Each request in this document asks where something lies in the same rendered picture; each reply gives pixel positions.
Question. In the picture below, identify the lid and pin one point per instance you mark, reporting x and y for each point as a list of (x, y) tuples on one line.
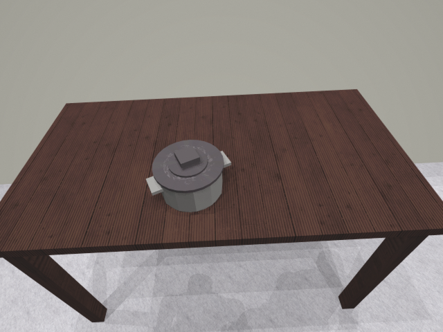
[(169, 174)]

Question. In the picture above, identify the knob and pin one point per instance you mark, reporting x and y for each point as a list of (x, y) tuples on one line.
[(187, 156)]

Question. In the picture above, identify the pot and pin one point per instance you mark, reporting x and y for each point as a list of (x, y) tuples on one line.
[(190, 202)]

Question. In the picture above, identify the table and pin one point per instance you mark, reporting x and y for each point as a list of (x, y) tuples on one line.
[(305, 166)]

